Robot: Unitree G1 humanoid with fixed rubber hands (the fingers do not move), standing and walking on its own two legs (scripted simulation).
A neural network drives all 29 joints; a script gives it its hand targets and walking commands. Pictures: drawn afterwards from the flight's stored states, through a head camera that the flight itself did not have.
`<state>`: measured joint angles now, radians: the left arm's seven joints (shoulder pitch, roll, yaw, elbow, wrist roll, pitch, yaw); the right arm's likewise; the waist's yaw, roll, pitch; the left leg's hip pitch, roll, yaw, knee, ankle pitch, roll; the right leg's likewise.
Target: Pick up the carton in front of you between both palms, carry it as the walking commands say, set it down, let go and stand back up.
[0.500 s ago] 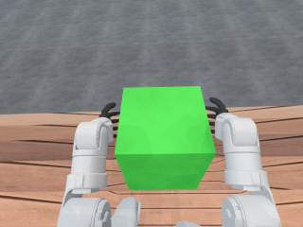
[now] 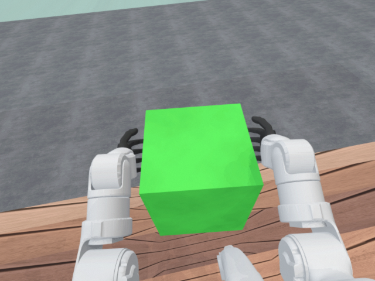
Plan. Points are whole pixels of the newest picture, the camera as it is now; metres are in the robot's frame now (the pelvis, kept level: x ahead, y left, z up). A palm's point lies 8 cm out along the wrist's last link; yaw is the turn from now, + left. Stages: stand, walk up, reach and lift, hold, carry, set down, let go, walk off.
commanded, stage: carry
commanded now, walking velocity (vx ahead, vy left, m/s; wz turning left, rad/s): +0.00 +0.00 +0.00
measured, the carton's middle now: (197, 174) +0.35 -0.04 +0.02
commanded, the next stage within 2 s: none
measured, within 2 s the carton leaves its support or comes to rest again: neither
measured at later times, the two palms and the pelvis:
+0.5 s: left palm (120, 131) +0.68 +0.21 -0.12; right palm (196, 120) +0.70 -0.09 -0.14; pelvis +0.36 +0.03 -0.21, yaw +2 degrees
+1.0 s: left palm (130, 106) +1.05 +0.23 -0.30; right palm (183, 98) +1.06 -0.06 -0.29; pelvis +0.71 +0.07 -0.41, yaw +4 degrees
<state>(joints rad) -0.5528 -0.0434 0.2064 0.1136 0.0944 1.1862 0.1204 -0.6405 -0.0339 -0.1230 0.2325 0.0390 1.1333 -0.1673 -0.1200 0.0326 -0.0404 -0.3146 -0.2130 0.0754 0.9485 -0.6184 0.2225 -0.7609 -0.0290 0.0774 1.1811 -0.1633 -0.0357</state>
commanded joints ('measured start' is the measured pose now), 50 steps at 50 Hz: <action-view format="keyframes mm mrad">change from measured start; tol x64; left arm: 1 -740 -943 -556 -104 -356 -74 -180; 50 -583 -971 -645 -74 -389 -123 -207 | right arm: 1 -715 1209 585 -128 466 -14 296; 50 -571 1143 595 -127 367 -95 294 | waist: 1 9 -35 -278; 50 309 59 -449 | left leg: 1 170 205 -371 -49 979 -144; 8 -200 195 -59 628 1223 -239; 11 -831 74 -169 1095 -225 -275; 26 101 213 31 -587 1050 -159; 33 411 528 -708 -317 485 95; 50 -192 317 -54 542 912 -159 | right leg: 1 -42 44 -99 -265 401 -8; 11 1355 -300 302 -461 1261 -320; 30 -198 116 -75 866 -568 7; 43 -210 40 -97 -219 325 2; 50 923 66 -198 -563 523 -61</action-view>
